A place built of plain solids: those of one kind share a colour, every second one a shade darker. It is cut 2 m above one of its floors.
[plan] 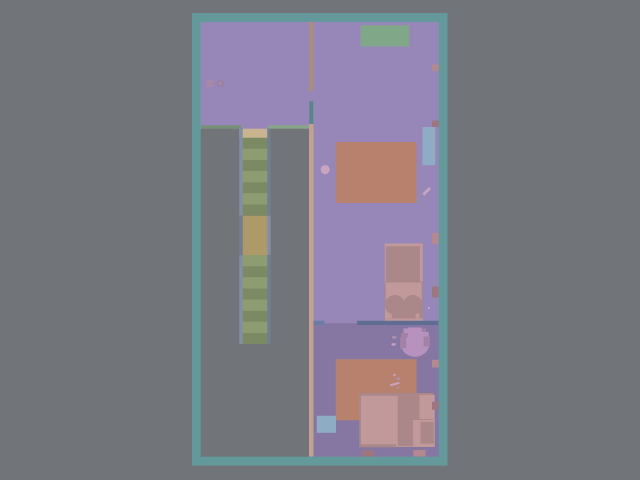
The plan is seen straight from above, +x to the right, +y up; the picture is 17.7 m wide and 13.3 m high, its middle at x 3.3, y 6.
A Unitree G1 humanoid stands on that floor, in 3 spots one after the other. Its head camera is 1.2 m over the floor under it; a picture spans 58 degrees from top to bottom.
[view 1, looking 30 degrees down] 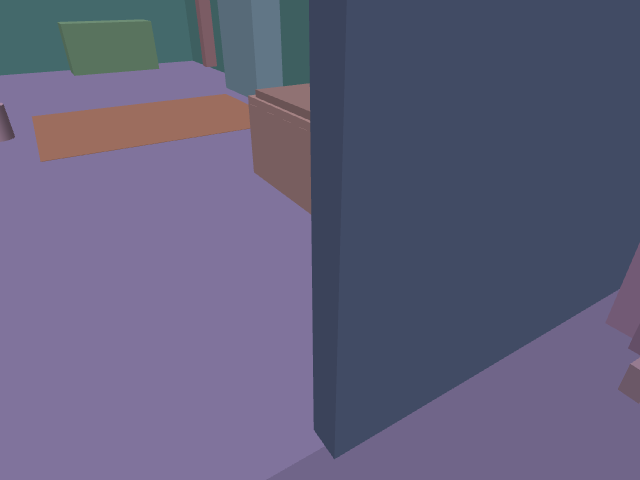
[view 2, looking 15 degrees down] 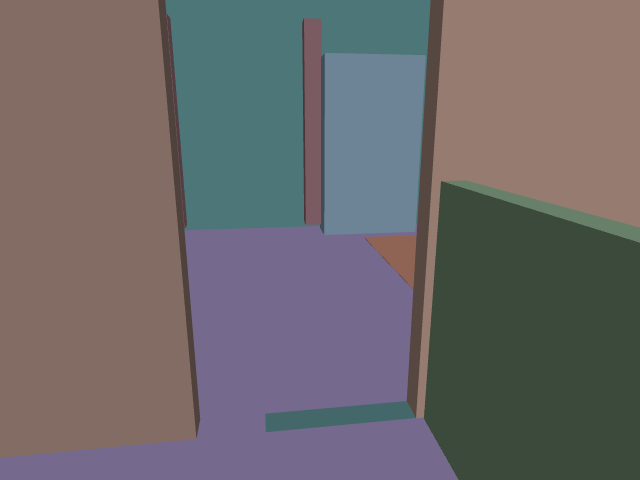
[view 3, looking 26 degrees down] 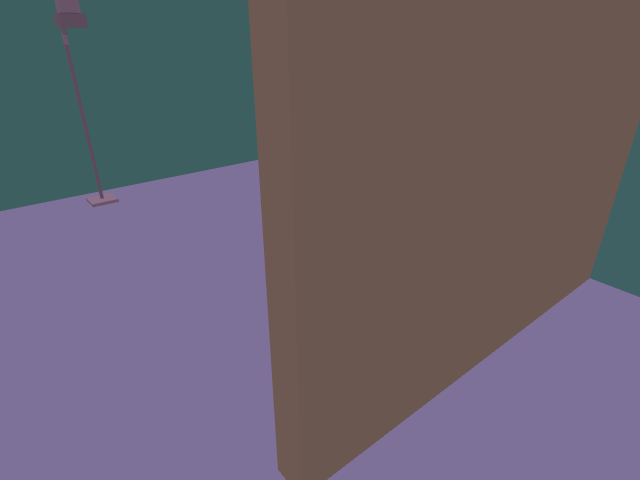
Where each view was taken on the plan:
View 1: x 3.88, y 3.00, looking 58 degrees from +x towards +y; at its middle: upper_split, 0.98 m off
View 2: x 1.50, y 9.83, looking -8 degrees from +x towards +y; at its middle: upper_floor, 4.63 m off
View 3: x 3.76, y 9.66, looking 141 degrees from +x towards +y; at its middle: upper_partition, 0.92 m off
